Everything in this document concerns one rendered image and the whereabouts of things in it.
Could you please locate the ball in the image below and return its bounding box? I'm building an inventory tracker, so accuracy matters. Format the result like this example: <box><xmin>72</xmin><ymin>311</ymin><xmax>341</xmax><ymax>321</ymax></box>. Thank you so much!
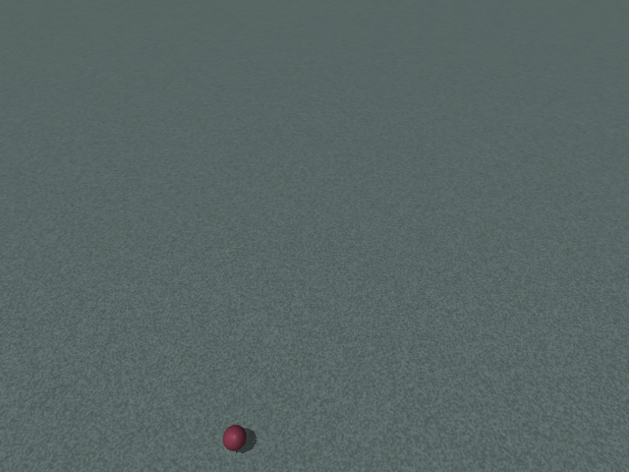
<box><xmin>223</xmin><ymin>425</ymin><xmax>247</xmax><ymax>451</ymax></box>

